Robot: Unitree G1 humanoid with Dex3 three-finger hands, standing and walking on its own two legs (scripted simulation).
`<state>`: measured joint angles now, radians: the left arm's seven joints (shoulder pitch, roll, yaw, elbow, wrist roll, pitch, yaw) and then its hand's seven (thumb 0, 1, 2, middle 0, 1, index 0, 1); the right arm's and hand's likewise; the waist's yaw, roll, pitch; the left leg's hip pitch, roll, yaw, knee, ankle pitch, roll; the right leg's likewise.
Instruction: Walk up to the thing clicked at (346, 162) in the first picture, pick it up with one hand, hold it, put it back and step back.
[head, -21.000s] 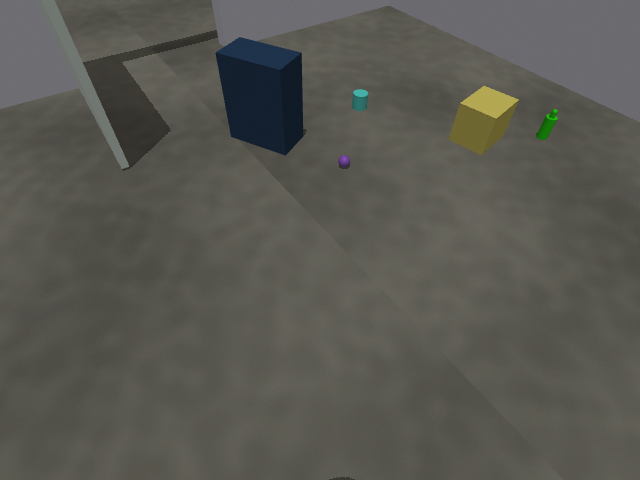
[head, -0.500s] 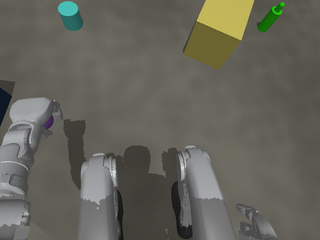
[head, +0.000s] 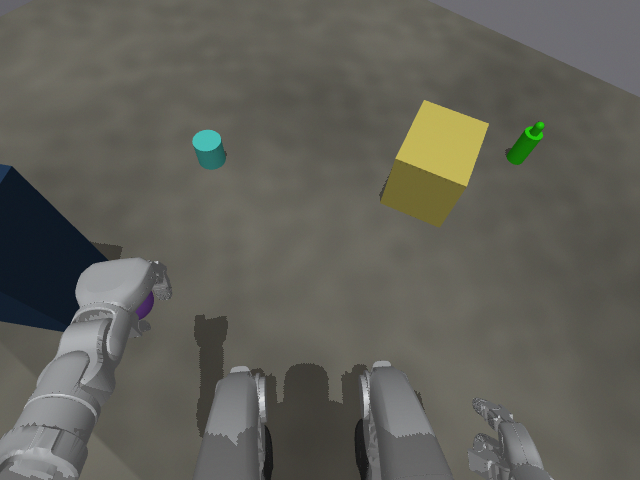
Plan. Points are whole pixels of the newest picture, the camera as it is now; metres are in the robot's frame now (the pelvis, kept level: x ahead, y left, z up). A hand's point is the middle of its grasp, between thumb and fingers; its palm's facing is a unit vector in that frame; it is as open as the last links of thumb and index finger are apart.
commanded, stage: lift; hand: left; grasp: from above
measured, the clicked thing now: (131, 301) +0.37 +0.26 -0.10
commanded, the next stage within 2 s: hold in 0.66 s
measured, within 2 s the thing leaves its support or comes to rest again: neither
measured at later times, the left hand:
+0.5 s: hand (116, 269) +0.35 +0.22 +0.04, palm faces -0.45 -0.08 -0.89, open 6.9 cm
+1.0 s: hand (98, 227) +0.37 +0.22 +0.10, palm faces -0.45 -0.07 -0.89, open 6.9 cm
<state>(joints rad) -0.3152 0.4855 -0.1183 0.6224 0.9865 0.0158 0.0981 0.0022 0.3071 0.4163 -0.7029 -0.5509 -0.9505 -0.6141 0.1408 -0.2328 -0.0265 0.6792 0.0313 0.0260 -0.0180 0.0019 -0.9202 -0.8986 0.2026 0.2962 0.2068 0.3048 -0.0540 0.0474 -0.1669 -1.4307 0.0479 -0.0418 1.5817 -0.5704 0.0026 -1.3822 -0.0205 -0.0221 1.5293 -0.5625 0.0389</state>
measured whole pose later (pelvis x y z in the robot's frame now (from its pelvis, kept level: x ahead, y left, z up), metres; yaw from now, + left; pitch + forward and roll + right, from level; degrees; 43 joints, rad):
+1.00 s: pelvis +0.07 +0.00 +0.17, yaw +0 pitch +7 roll +0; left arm -0.30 0.38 -0.20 0.80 1.00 0.02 0.11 -0.01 0.28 0.49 -0.71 -0.52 -0.93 -0.59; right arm 0.23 -0.25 -0.05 0.73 0.05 0.02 -0.04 0.00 -0.91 -0.89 0.20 0.30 0.21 0.30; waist -0.03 0.04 -0.06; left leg -0.50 0.04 0.04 0.71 -0.33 -0.01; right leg -0.49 -0.02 0.01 0.69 -0.33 0.03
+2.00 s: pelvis +0.07 -0.01 +0.19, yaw -1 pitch +2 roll +0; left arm -0.23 0.40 -0.21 0.60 0.98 0.02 -0.03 0.00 0.30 0.48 -0.68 -0.55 -0.94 -0.61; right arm 0.19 -0.25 -0.04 0.68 0.07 0.07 -0.05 0.01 -0.90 -0.89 0.20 0.30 0.20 0.30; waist 0.01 0.06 -0.01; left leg -0.30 0.04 0.05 0.51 -0.25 -0.02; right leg -0.31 -0.02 0.02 0.53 -0.25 0.02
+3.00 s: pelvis +0.06 -0.01 +0.19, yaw +0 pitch +3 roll +0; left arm -0.24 0.38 -0.19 0.73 1.03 -0.03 0.07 -0.02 0.30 0.44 -0.71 -0.52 -0.90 -0.56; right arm 0.18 -0.24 -0.04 0.68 0.06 0.09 -0.05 0.00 -0.90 -0.89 0.20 0.30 0.21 0.30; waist 0.00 0.03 0.00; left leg -0.33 0.03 0.04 0.52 -0.24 -0.02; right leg -0.33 -0.03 0.01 0.54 -0.25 0.02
